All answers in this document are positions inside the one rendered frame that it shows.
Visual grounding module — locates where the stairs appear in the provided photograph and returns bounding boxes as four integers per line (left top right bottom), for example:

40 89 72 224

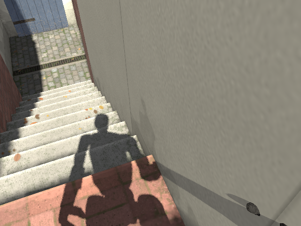
0 79 146 205

